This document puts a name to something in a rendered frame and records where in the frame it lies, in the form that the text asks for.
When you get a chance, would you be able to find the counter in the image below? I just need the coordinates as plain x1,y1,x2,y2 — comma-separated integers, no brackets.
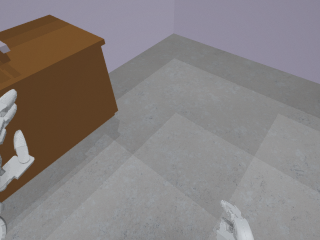
0,14,118,203

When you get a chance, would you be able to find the left robot hand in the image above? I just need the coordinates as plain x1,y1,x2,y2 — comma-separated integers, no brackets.
0,89,35,192

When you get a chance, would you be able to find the right robot hand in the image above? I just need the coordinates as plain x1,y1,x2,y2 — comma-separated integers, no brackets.
216,200,254,240

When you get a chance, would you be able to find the tap lever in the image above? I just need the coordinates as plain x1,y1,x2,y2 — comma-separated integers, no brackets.
0,41,10,53

